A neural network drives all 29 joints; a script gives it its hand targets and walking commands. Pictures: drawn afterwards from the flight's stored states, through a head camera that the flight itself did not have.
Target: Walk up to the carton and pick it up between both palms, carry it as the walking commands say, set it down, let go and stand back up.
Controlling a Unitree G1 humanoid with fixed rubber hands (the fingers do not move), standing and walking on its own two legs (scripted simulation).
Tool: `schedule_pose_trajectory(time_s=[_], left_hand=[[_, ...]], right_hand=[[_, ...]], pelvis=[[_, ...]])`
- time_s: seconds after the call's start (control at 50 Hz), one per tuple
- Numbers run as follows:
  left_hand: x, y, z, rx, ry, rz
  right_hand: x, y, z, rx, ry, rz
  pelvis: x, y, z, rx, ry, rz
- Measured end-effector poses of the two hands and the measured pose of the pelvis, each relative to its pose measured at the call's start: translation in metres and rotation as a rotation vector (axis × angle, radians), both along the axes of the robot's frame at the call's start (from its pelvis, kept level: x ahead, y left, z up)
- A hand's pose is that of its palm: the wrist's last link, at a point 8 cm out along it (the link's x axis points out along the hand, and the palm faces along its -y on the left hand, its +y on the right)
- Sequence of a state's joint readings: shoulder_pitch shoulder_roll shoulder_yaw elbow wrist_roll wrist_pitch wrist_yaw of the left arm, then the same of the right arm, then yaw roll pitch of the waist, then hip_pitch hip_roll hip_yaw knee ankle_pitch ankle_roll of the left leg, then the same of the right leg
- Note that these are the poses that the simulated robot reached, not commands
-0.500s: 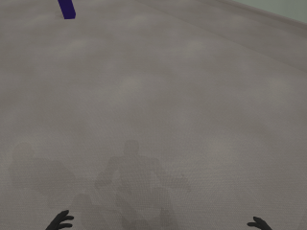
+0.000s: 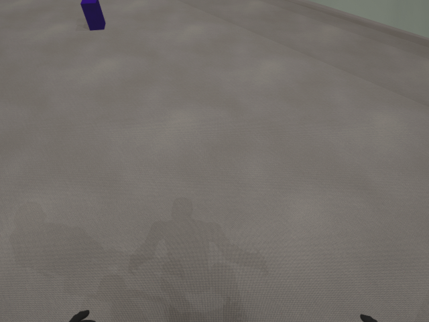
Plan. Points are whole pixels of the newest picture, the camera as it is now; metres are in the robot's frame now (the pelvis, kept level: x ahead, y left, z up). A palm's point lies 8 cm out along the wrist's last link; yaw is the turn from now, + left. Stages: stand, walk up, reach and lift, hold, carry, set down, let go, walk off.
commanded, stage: stand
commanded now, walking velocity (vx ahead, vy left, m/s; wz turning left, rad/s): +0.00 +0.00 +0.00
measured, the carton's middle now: (93, 14) +2.98 +1.40 -0.65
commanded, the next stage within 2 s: walk up in 0.08 s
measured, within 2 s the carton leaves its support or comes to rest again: neither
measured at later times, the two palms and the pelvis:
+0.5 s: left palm out of the picture -0.01 +0.33 -0.13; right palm (343, 312) +0.16 -0.23 -0.11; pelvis +0.03 +0.05 +0.00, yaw +7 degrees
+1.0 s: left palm (53, 226) +0.33 +0.42 -0.12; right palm (261, 279) +0.23 -0.08 -0.13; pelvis +0.25 +0.16 +0.00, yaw +19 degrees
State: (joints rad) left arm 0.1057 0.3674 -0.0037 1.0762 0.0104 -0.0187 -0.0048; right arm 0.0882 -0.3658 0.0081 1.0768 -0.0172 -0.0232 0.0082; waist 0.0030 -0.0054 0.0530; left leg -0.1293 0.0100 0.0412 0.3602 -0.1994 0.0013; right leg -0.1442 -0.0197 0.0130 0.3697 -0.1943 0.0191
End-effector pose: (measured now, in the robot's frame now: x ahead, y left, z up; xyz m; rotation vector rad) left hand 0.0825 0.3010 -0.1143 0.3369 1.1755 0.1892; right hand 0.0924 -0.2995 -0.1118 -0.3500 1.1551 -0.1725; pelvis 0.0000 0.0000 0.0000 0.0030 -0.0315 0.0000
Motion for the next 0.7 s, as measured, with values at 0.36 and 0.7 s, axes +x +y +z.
schedule_pose_trajectory(time_s=[0.36, 0.7], left_hand=[[-0.023, 0.007, 0.002, 0.012, -0.003, 0.083], [-0.030, 0.086, -0.061, -0.170, 0.146, 0.267]], right_hand=[[0.014, 0.010, 0.001, 0.043, 0.041, 0.027], [0.106, 0.182, -0.020, 0.068, 0.049, 0.146]], pelvis=[[0.004, 0.009, 0.002, 0.011, 0.028, 0.048], [0.098, 0.126, -0.024, -0.020, 0.034, 0.183]])
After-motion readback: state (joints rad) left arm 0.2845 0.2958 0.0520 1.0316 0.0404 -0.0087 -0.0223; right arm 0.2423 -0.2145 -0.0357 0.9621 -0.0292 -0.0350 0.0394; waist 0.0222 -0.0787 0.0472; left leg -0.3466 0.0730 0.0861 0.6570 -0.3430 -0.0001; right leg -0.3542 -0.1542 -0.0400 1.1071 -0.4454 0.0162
